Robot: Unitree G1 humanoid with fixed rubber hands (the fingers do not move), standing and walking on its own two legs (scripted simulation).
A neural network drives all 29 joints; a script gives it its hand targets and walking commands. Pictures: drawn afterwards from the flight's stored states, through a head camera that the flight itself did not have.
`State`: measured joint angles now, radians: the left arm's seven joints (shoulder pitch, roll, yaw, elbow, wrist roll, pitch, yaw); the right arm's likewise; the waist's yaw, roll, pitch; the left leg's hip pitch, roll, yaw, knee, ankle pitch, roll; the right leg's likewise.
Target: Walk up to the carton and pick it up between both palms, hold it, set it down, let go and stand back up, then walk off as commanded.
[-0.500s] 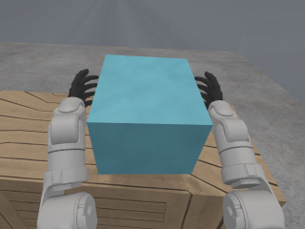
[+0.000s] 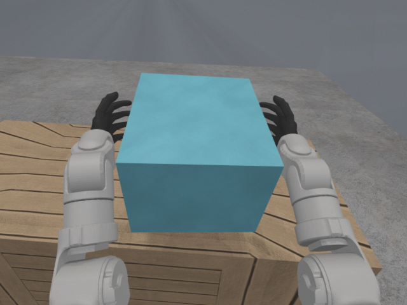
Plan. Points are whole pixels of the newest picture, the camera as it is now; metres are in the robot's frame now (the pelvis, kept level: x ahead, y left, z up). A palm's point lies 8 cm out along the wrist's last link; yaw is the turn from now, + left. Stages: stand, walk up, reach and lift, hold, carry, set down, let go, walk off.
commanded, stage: hold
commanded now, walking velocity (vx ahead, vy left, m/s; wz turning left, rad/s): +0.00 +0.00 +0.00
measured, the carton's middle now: (195, 148) +0.39 +0.03 +0.19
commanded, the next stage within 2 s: none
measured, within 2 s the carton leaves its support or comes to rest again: neither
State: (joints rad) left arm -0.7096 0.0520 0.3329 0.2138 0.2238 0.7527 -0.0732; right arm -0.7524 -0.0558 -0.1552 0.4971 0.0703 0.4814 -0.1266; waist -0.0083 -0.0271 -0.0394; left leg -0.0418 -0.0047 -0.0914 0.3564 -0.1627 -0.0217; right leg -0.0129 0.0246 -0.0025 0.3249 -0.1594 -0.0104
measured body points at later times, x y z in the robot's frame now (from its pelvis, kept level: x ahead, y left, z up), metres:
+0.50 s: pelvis +0.00 +0.00 +0.00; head -0.08 +0.02 +0.44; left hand +0.36 +0.19 +0.24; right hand +0.38 -0.14 +0.24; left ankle +0.03 +0.13 -0.75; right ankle +0.02 -0.11 -0.75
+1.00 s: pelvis +0.00 +0.00 +0.00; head -0.08 +0.02 +0.44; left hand +0.36 +0.19 +0.24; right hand +0.38 -0.14 +0.24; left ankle +0.03 +0.13 -0.75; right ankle +0.02 -0.11 -0.75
